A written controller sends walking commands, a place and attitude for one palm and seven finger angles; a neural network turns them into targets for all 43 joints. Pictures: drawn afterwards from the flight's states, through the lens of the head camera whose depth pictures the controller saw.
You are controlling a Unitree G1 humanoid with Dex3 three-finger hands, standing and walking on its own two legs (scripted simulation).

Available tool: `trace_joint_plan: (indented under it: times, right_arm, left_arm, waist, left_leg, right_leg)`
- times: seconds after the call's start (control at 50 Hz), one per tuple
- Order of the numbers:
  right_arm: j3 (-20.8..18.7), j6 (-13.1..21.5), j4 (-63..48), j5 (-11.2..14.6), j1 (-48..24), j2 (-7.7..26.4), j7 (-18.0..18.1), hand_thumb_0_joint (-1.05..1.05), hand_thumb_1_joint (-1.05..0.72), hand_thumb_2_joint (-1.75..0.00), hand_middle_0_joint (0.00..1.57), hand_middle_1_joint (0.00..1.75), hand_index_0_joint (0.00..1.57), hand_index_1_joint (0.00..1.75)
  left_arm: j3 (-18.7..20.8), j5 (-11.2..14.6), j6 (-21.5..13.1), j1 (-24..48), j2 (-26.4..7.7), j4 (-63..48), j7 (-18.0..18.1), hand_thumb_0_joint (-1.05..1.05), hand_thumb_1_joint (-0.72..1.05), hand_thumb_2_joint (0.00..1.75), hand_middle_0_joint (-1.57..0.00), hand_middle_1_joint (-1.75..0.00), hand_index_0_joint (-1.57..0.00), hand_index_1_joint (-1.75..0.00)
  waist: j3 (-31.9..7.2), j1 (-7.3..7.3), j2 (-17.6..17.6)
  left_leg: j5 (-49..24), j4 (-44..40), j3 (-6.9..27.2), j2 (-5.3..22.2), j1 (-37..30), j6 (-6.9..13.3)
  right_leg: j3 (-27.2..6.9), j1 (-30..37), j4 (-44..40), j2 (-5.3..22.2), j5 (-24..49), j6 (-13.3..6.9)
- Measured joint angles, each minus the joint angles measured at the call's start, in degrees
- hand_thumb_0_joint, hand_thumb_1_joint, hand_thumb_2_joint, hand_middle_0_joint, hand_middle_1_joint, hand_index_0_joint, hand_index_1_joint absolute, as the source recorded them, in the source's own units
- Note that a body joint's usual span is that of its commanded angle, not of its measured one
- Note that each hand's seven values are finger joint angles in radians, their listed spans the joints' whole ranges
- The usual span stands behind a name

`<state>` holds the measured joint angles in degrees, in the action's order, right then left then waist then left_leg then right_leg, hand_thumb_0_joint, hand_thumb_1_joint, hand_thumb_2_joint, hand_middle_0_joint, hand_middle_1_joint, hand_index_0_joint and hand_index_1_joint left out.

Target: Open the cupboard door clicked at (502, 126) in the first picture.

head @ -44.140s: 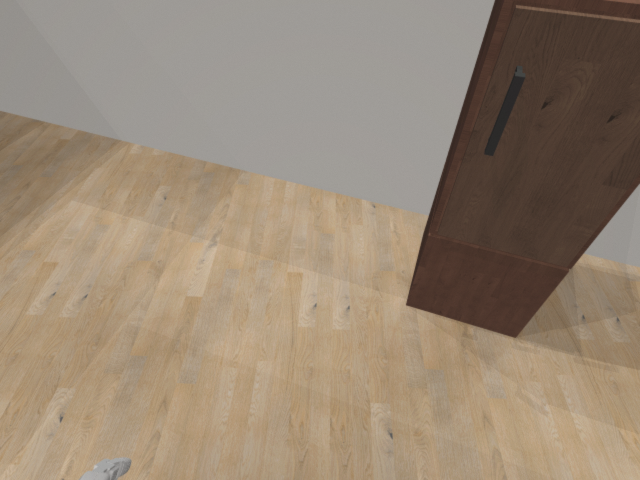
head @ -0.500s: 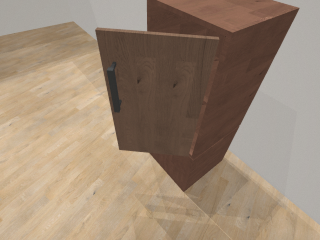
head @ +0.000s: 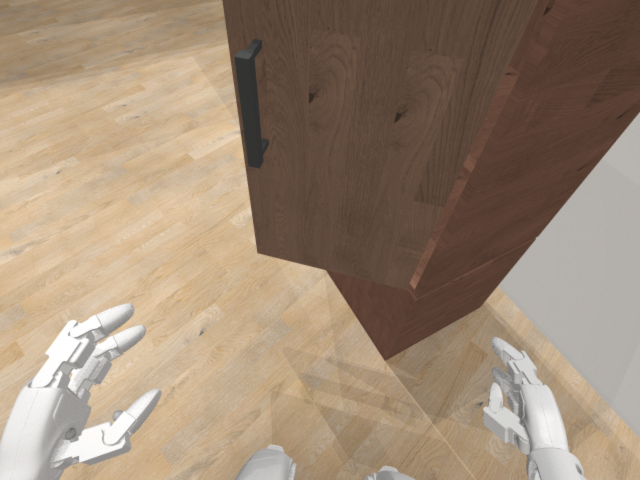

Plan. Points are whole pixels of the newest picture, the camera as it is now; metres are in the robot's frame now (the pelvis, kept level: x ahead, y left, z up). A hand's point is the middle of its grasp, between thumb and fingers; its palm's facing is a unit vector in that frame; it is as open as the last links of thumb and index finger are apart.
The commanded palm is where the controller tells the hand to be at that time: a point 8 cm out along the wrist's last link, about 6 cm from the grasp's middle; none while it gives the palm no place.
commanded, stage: raise the hand with hooked fingers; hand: left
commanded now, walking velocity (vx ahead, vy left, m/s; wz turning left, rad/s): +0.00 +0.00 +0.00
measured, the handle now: (255, 108) +0.56 +0.17 +0.14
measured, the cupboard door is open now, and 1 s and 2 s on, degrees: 46 46 46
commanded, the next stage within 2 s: move the hooked fingers beside the handle in 1.50 s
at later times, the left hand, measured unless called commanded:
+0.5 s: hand (130, 331) +0.24 +0.24 +0.08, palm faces -0.15 -0.99 -0.06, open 12.6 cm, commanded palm +0.22 +0.30 +0.11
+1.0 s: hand (67, 230) +0.30 +0.30 +0.16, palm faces -0.06 -0.99 -0.08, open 14.0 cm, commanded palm +0.27 +0.34 +0.16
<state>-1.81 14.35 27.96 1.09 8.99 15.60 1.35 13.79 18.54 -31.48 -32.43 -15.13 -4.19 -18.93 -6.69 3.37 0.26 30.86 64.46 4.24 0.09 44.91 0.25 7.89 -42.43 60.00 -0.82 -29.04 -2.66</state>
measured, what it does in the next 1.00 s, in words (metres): stands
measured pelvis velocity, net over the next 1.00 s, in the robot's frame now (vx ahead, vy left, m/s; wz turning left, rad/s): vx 0.01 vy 0.03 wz -0.03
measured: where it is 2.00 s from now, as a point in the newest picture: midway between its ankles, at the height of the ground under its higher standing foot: outside the picture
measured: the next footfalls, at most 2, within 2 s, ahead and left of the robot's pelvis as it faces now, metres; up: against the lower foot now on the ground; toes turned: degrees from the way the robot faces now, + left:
none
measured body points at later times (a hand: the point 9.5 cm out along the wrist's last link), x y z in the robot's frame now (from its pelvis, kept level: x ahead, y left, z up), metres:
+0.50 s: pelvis +0.01 +0.02 +0.03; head +0.06 +0.02 +0.47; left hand +0.24 +0.29 +0.09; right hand +0.16 -0.26 -0.04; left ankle +0.01 +0.11 -0.66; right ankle +0.01 -0.10 -0.66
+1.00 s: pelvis +0.01 +0.03 +0.05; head +0.02 +0.04 +0.50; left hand +0.30 +0.35 +0.17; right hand +0.16 -0.21 -0.02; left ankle +0.01 +0.11 -0.66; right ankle +0.01 -0.10 -0.66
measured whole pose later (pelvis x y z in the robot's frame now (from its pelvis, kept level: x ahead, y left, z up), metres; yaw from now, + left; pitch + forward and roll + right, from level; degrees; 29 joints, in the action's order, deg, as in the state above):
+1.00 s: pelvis +0.01 +0.03 +0.05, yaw -1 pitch +5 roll -2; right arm 4.3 12.9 32.3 3.4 16.1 15.1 5.4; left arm 24.5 20.6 -9.4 3.7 -27.2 18.1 -31.1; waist -3.8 0.5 1.3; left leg 23.0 45.8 0.6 -1.3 28.1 2.8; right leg 4.0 -26.5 41.6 0.2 -20.3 0.1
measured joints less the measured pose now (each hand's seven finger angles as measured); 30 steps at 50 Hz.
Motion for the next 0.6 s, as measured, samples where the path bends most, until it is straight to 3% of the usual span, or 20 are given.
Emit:
trace_joint_plan:
  times: [0.06, 0.14, 0.18, 0.22, 0.3, 0.38, 0.5, 0.6]
  right_arm:
    - [2.27, 0.24, 2.51, 0.54, -0.87, -1.19, 0.47, 0.01, -0.90, -0.90, 0.20, 0.30, 0.20, 0.30]
    - [4.27, -1.69, 3.49, 1.53, 0.30, -3.85, 0.92, 0.01, -0.90, -0.90, 0.20, 0.30, 0.20, 0.30]
    - [4.47, -2.65, 3.19, 1.70, 2.15, -4.63, 1.22, 0.01, -0.90, -0.90, 0.21, 0.30, 0.21, 0.30]
    - [4.09, -2.89, 2.98, 1.70, 4.37, -4.73, 1.52, 0.01, -0.90, -0.90, 0.21, 0.30, 0.21, 0.30]
    - [2.27, -2.13, 3.55, 1.65, 8.07, -3.26, 1.88, 0.01, -0.90, -0.90, 0.21, 0.30, 0.20, 0.30]
    - [1.14, -1.34, 4.46, 1.88, 9.01, -0.10, 1.96, 0.01, -0.90, -0.90, 0.20, 0.30, 0.20, 0.30]
    - [1.18, 0.01, 4.24, 2.23, 7.10, 2.07, 3.04, 0.01, -0.90, -0.90, 0.20, 0.30, 0.20, 0.30]
    - [2.40, 0.72, 3.02, 2.18, 6.00, 0.44, 3.19, 0.01, -0.90, -0.90, 0.20, 0.30, 0.20, 0.30]
  left_arm:
    - [-0.69, 0.35, 0.79, 7.15, -0.54, 0.67, -5.04, 0.01, 0.33, 0.66, -0.24, -0.67, -0.24, -0.66]
    - [-0.54, 0.20, 11.55, 13.49, -3.54, 5.14, -11.15, 0.01, 0.23, 0.62, -0.24, -0.73, -0.25, -0.72]
    - [0.82, 1.26, 16.54, 13.26, -4.66, 5.93, -11.48, 0.01, 0.19, 0.60, -0.25, -0.76, -0.26, -0.75]
    - [3.10, 3.08, 18.61, 11.70, -4.92, 5.41, -9.92, 0.01, 0.14, 0.58, -0.26, -0.79, -0.26, -0.78]
    - [7.56, 5.35, 15.66, 9.35, -3.98, 3.38, -5.74, 0.00, 0.05, 0.54, -0.26, -0.85, -0.27, -0.84]
    - [8.04, 4.81, 12.56, 11.05, -3.95, 5.71, -6.28, 0.00, -0.04, 0.50, -0.27, -0.91, -0.27, -0.90]
    - [4.17, 2.65, 14.90, 15.17, -5.67, 9.84, -10.11, 0.00, -0.18, 0.44, -0.28, -1.00, -0.28, -0.99]
    - [5.97, 3.42, 14.45, 18.60, -7.23, 8.44, -8.23, -0.01, -0.30, 0.39, -0.29, -1.07, -0.29, -1.07]
  waist:
    - [0.21, -0.04, 1.90]
    - [0.82, -2.07, 2.61]
    - [0.76, -3.39, 2.51]
    - [0.53, -4.29, 2.30]
    - [-0.03, -4.54, 1.57]
    - [0.05, -4.16, 1.40]
    - [1.29, -4.06, 0.92]
    - [1.25, -4.20, 0.03]
  left_leg:
    - [0.27, 1.30, 0.49, 0.08, 2.05, -0.24]
    - [-0.61, -1.15, -1.12, 0.39, 1.05, -0.32]
    - [-1.38, -3.68, -2.26, 0.47, -0.81, -0.08]
    - [-2.08, -6.18, -3.13, 0.57, -2.91, 0.08]
    - [-3.15, -9.52, -3.71, 0.37, -5.62, 0.34]
    - [-3.60, -9.80, -3.17, -0.20, -5.59, 0.83]
    - [-4.09, -10.21, -3.34, -0.42, -6.90, 1.61]
    - [-4.61, -11.88, -3.55, -0.35, -9.99, 1.80]
  right_leg:
    - [0.49, -1.81, 0.96, -0.07, -0.24, -0.09]
    - [-1.12, -1.89, -0.43, -0.29, 0.74, 0.00]
    - [-2.28, -0.73, -2.24, -0.37, 1.50, 0.31]
    - [-3.19, 0.89, -4.28, -0.51, 2.26, 0.52]
    - [-3.82, 3.40, -7.36, -0.39, 3.30, 0.77]
    - [-3.29, 3.92, -8.13, 0.14, 3.66, 1.14]
    - [-3.45, 5.56, -9.29, 0.32, 4.60, 1.72]
    - [-3.71, 8.78, -11.40, 0.20, 5.49, 1.92]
